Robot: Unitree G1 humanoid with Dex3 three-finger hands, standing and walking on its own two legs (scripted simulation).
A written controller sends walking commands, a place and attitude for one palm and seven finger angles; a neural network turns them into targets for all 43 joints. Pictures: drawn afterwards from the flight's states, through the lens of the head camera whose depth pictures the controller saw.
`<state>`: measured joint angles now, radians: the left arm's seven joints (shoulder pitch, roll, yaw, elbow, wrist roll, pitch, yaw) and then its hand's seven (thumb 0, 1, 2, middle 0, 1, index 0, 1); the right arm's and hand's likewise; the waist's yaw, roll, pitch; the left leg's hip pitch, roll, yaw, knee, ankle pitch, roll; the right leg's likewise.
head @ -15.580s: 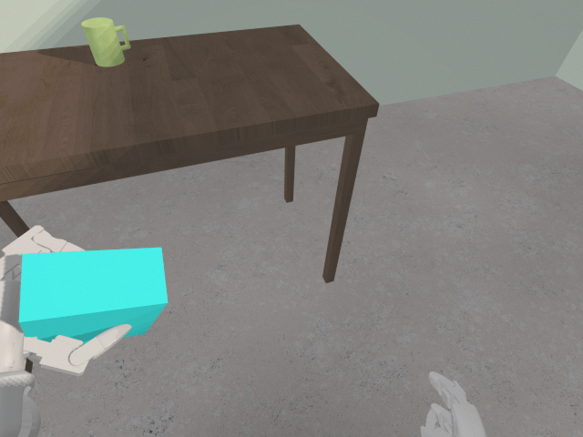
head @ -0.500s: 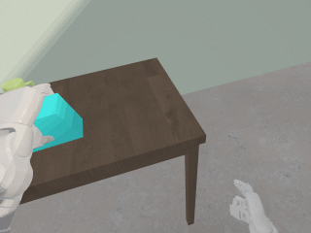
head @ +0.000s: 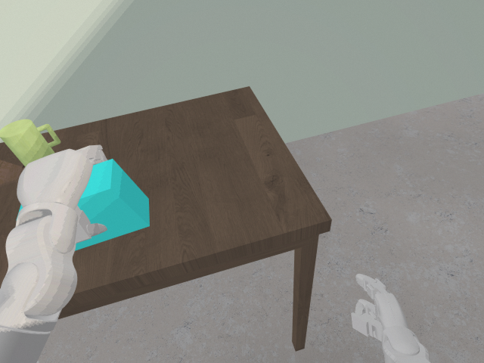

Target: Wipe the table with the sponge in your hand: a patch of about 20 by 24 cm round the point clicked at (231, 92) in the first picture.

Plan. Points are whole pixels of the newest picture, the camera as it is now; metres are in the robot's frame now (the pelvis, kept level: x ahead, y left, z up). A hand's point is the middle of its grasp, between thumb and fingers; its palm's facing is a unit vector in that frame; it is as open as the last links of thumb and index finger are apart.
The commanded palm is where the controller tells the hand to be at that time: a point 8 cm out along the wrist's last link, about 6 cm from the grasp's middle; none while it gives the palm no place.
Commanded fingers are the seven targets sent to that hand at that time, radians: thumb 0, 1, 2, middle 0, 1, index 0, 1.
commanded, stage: move the sponge above the wiping area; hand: left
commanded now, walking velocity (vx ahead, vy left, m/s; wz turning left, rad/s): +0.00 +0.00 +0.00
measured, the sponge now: (98, 213) +0.28 +0.28 +0.14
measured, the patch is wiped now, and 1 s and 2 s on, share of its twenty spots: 0.00 0.00 0.00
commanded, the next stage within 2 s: none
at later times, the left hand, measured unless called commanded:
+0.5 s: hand (96, 214) +0.27 +0.28 +0.14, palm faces +0.01 -0.06 -1.00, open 9.8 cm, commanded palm +0.25 +0.29 +0.23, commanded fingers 0.00 0.10 1.30 -1.20 -1.60 -1.20 -1.60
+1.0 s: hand (93, 209) +0.28 +0.29 +0.14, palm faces -0.01 -0.04 -1.00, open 9.8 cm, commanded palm +0.25 +0.30 +0.23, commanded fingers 0.00 0.10 1.30 -1.20 -1.60 -1.20 -1.60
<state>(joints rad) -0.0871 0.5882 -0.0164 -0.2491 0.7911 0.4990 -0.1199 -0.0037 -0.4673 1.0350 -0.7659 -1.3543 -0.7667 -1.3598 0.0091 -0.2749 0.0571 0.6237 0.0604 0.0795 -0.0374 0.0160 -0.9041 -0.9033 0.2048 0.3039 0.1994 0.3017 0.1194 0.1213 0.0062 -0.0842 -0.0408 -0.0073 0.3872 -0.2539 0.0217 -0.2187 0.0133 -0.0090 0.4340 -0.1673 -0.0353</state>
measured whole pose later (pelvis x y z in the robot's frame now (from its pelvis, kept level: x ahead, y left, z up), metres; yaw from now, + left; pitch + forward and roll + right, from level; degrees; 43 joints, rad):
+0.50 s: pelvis +0.00 -0.01 +0.00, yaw +0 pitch -3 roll +1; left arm -0.07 0.60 -0.07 -0.17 0.84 0.48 -0.17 0.00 -0.47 1.04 -0.76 -1.36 -0.77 -1.36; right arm 0.03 -0.30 0.04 0.63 0.05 0.08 -0.05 0.02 -0.91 -0.90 0.20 0.30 0.20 0.30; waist 0.11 0.12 0.02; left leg -0.08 -0.04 -0.02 0.39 -0.26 0.02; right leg -0.22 0.02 -0.02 0.45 -0.18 -0.04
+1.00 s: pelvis +0.00 -0.01 +0.00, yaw +0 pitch -3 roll +1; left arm -0.13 0.63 -0.04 -0.04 0.83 0.36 -0.17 0.00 -0.47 1.04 -0.76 -1.36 -0.76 -1.36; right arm 0.06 -0.30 0.03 0.66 0.05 0.06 -0.07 0.02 -0.91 -0.90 0.20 0.30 0.20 0.30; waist 0.09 0.11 0.02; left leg -0.09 -0.04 -0.02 0.39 -0.25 0.02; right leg -0.22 0.02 -0.02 0.44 -0.17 -0.04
